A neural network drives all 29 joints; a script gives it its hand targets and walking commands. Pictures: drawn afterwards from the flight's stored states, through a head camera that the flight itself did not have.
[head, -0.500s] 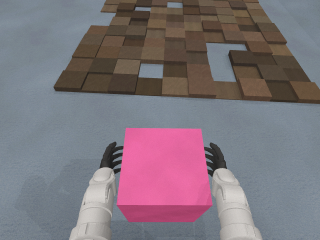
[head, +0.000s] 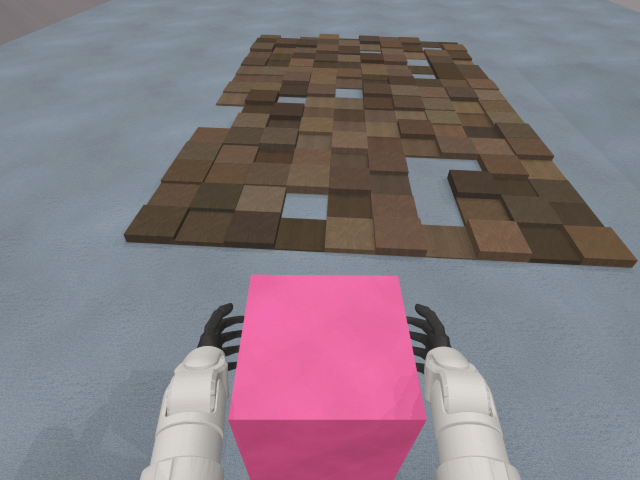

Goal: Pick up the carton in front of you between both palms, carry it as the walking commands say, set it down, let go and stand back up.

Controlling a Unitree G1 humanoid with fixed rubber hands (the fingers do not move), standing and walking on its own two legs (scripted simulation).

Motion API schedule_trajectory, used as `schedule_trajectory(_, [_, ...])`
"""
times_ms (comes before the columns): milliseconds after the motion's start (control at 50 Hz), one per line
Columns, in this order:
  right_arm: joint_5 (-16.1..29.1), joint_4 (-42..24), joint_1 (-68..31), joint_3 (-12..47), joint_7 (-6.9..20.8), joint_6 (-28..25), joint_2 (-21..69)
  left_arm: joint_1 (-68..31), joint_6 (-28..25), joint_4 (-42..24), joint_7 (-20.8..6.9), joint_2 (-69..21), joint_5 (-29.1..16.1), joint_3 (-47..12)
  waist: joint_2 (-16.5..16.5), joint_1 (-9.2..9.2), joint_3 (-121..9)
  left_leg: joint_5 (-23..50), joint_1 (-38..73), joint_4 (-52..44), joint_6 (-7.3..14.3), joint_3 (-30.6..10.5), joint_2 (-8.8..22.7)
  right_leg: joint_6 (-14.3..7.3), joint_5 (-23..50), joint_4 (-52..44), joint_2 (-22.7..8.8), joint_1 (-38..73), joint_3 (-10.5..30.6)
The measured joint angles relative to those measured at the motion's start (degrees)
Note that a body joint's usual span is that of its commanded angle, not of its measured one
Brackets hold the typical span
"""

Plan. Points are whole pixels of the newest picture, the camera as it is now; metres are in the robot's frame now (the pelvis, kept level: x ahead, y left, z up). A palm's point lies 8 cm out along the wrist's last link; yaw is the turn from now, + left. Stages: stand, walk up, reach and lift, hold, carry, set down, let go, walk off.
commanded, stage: reach and lift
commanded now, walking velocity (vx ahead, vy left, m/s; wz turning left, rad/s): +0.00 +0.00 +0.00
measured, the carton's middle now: (323, 382) +0.30 +0.00 -0.05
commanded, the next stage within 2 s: hold in 0.76 s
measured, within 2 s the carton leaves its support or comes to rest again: neither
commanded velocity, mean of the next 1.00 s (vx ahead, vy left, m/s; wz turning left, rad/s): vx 0.00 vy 0.00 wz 0.00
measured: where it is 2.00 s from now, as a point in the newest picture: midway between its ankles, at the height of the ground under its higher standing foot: outside the picture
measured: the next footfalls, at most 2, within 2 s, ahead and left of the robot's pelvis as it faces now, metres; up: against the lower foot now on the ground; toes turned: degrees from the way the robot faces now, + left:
right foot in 1.78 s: +0.16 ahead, -0.10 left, +0.00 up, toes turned -8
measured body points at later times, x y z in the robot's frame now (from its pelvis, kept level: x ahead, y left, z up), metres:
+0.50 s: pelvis +0.01 +0.00 +0.01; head -0.02 +0.00 +0.45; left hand +0.32 +0.15 +0.03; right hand +0.32 -0.15 +0.03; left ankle +0.02 +0.13 -0.74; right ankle +0.02 -0.13 -0.74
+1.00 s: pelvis +0.01 +0.00 +0.01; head -0.04 +0.00 +0.45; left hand +0.31 +0.15 +0.05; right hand +0.31 -0.15 +0.05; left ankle +0.02 +0.13 -0.74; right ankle +0.02 -0.13 -0.74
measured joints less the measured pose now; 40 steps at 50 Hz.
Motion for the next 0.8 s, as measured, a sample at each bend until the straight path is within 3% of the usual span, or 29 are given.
schedule_trajectory(260, [-0.21,-1.85,-0.62,-0.09,0.24,0.56,0.20,-0.79,0.55,-1.72,-0.34,-0.26,0.26,0.26,-0.03,0.09,1.12,0.74,1.25,-1.68,0.04,0.23,0.16,0.03,0.75,-1.70,-0.20,1.25,-0.08])
schedule_trajectory(800, [1.34,-7.85,3.71,4.71,-0.25,4.97,-0.89,3.54,5.13,-7.81,0.34,0.78,-1.46,-4.72,0.03,0.15,0.78,1.55,6.44,-6.21,0.28,0.46,0.56,-0.15,1.56,-6.21,-0.52,6.42,-0.13])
